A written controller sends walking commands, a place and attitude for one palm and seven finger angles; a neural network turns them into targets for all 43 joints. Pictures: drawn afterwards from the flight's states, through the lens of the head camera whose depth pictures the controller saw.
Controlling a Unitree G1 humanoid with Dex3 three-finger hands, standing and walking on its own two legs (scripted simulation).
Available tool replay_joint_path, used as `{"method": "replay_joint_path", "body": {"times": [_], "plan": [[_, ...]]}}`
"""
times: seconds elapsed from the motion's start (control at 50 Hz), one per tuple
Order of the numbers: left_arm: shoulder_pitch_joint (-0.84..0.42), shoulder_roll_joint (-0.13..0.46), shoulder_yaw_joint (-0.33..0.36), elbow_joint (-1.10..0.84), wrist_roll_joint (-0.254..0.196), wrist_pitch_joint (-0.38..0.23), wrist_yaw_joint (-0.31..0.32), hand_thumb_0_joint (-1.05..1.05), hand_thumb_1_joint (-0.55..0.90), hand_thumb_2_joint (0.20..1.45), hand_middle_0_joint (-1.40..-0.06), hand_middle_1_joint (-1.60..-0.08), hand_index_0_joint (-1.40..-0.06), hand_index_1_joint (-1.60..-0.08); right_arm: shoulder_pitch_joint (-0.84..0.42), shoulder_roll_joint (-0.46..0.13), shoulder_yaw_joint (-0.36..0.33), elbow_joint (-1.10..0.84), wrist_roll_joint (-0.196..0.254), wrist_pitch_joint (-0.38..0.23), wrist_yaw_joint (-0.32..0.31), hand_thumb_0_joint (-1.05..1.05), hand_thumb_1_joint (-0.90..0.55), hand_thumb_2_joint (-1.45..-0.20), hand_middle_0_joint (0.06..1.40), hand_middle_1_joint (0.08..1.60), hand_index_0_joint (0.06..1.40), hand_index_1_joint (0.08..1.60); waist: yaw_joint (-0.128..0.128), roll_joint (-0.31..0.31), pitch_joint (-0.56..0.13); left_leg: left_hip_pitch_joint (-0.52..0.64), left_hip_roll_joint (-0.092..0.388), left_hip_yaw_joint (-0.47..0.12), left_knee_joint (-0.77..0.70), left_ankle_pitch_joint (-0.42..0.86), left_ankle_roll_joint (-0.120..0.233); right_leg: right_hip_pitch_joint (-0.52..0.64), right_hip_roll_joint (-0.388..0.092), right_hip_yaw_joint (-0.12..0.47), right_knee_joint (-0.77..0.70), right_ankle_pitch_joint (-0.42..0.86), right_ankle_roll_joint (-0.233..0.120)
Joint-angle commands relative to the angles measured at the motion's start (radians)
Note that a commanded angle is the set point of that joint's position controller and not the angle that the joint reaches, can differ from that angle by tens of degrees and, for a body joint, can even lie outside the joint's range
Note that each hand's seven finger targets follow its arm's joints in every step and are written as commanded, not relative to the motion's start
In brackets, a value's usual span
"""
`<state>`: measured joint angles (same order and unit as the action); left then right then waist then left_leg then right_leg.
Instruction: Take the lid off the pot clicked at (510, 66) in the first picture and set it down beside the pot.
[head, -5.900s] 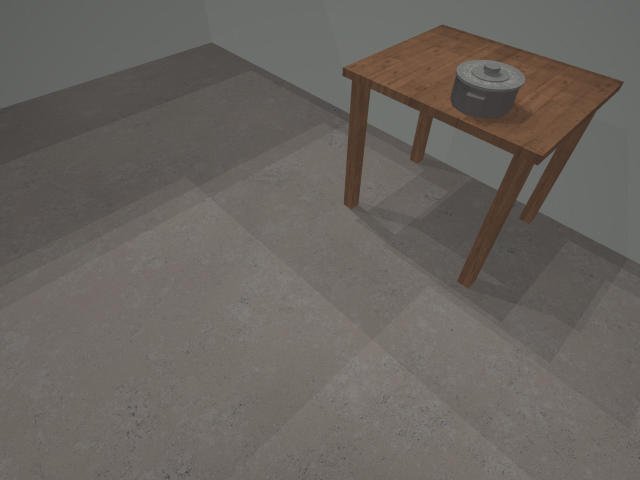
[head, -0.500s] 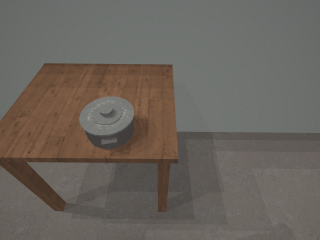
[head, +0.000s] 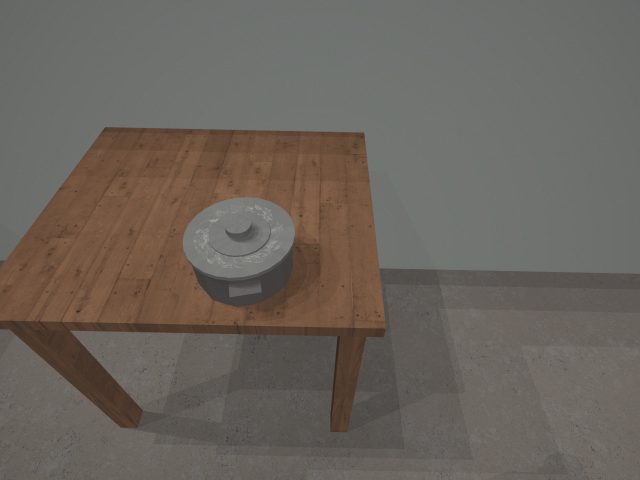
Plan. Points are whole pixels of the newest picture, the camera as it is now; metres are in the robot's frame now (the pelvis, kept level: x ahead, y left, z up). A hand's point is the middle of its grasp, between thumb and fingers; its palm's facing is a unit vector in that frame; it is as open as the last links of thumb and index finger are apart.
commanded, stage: look again from close up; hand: left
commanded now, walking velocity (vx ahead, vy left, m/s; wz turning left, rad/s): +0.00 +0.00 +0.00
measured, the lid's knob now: (238, 226) +0.51 +0.18 +0.00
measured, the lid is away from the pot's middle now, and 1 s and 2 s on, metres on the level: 0.00 0.00 0.00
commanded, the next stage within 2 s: lift the closed hand beside the body in 1.00 s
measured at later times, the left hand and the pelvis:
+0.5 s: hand out of the picture +0.02 +0.18 -0.17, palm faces +0.01 -0.98 -0.20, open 7.4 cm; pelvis +0.01 +0.00 +0.01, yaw -1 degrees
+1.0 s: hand out of the picture +0.00 +0.17 -0.17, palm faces +0.01 -0.98 -0.19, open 7.4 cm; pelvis +0.01 -0.01 +0.01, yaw -1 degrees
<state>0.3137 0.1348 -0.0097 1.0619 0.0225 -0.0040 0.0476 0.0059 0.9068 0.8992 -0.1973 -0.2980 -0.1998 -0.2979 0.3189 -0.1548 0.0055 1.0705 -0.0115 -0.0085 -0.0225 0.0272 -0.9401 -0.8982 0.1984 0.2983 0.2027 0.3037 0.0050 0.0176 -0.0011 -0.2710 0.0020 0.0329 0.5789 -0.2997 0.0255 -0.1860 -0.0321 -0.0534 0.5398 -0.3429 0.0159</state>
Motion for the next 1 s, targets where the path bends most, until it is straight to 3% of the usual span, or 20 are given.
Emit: {"method": "replay_joint_path", "body": {"times": [0.0, 0.06, 0.1, 0.26, 0.3, 0.36, 0.62, 0.86, 0.98], "plan": [[0.059, 0.096, 0.021, -0.043, -0.003, -0.01, 0.001, 0.0, 0.9, 0.9, -0.2, -0.3, -0.2, -0.3, 0.034, -0.104, -0.02, -0.052, -0.001, -0.025, -0.002, 0.0, -0.9, -0.9, 0.2, 0.3, 0.2, 0.3, 0.002, 0.024, 0.091, -0.027, 0.115, -0.148, -0.189, 0.137, 0.032, -0.065, -0.035, 0.049, -0.084, 0.053, -0.049], [0.059, 0.103, 0.021, -0.049, -0.001, -0.009, 0.0, 0.0, 0.9, 0.9, -0.2, -0.3, -0.2, -0.3, 0.024, -0.111, -0.02, -0.053, 0.0, -0.025, -0.001, 0.0, -0.9, -0.9, 0.2, 0.3, 0.2, 0.3, 0.003, -0.005, 0.078, -0.016, 0.11, -0.142, -0.205, 0.114, 0.032, -0.052, -0.04, 0.05, -0.091, 0.069, -0.044], [0.056, 0.11, 0.023, -0.056, -0.002, -0.006, -0.003, 0.0, 0.9, 0.9, -0.2, -0.3, -0.2, -0.3, 0.013, -0.12, -0.022, -0.057, -0.001, -0.026, -0.001, 0.0, -0.9, -0.9, 0.2, 0.3, 0.2, 0.3, 0.006, 0.029, 0.067, -0.006, 0.115, -0.152, -0.222, 0.106, 0.033, -0.051, -0.038, 0.042, -0.086, 0.067, -0.041], [0.057, 0.136, 0.025, -0.056, -0.006, -0.016, -0.001, 0.0, 0.9, 0.9, -0.2, -0.3, -0.2, -0.3, 0.008, -0.123, -0.02, -0.043, 0.004, -0.035, -0.005, 0.0, -0.9, -0.9, 0.2, 0.3, 0.2, 0.3, 0.002, -0.008, -0.031, 0.11, 0.098, -0.103, -0.141, 0.39, 0.024, 0.002, -0.07, 0.058, -0.097, 0.246, -0.037], [0.051, 0.14, 0.025, -0.055, -0.006, -0.013, -0.001, 0.0, 0.9, 0.9, -0.2, -0.3, -0.2, -0.3, -0.004, -0.126, -0.02, -0.04, 0.005, -0.033, -0.006, 0.0, -0.9, -0.9, 0.2, 0.3, 0.2, 0.3, 0.002, 0.002, -0.009, 0.108, 0.1, -0.103, -0.144, 0.399, 0.024, -0.006, -0.069, 0.056, -0.101, 0.246, -0.036], [0.056, 0.14, 0.023, -0.05, -0.005, -0.014, 0.0, 0.0, 0.9, 0.9, -0.2, -0.3, -0.2, -0.3, -0.011, -0.121, -0.019, -0.033, 0.005, -0.029, -0.004, 0.0, -0.9, -0.9, 0.2, 0.3, 0.2, 0.3, 0.001, -0.029, 0.017, 0.1, 0.093, -0.095, -0.147, 0.354, 0.02, -0.012, -0.076, 0.068, -0.118, 0.255, -0.036], [0.062, 0.146, 0.02, -0.043, -0.004, -0.012, -0.003, 0.0, 0.9, 0.9, -0.2, -0.3, -0.2, -0.3, -0.036, -0.118, -0.017, -0.013, 0.007, -0.026, -0.001, 0.0, -0.9, -0.9, 0.2, 0.3, 0.2, 0.3, 0.003, -0.02, 0.054, 0.096, 0.091, -0.085, -0.177, 0.266, 0.015, -0.027, -0.077, 0.08, -0.152, 0.215, -0.037], [0.078, 0.142, 0.019, -0.032, -0.006, -0.019, -0.004, 0.0, 0.9, 0.9, -0.2, -0.3, -0.2, -0.3, -0.024, -0.112, -0.015, 0.013, 0.009, -0.031, -0.003, 0.0, -0.9, -0.9, 0.2, 0.3, 0.2, 0.3, 0.006, -0.034, 0.021, 0.121, 0.094, -0.079, -0.172, 0.311, 0.013, -0.001, -0.084, 0.082, -0.157, 0.272, -0.04], [0.078, 0.143, 0.017, -0.024, -0.007, -0.016, -0.006, 0.0, 0.9, 0.9, -0.2, -0.3, -0.2, -0.3, -0.02, -0.105, -0.013, 0.026, 0.011, -0.03, -0.004, 0.0, -0.9, -0.9, 0.2, 0.3, 0.2, 0.3, 0.009, -0.019, 0.051, 0.106, 0.095, -0.081, -0.19, 0.283, 0.015, -0.007, -0.08, 0.077, -0.17, 0.239, -0.041]]}}
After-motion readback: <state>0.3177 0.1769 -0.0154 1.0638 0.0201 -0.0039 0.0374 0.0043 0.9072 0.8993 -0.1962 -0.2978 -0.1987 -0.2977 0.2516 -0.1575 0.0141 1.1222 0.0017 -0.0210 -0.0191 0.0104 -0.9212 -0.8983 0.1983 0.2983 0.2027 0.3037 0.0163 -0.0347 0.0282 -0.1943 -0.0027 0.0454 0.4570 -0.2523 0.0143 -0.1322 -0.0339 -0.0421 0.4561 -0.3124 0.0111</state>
